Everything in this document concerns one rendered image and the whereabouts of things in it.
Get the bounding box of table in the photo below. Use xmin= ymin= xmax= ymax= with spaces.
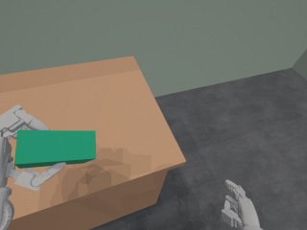
xmin=0 ymin=56 xmax=186 ymax=230

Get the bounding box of left robot forearm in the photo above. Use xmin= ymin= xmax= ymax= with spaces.
xmin=0 ymin=187 xmax=14 ymax=230

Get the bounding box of sponge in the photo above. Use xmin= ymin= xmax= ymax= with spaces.
xmin=14 ymin=130 xmax=96 ymax=169

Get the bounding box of right robot hand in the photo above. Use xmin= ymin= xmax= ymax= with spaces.
xmin=222 ymin=180 xmax=260 ymax=230

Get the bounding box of left robot hand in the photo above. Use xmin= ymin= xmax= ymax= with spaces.
xmin=0 ymin=104 xmax=66 ymax=191

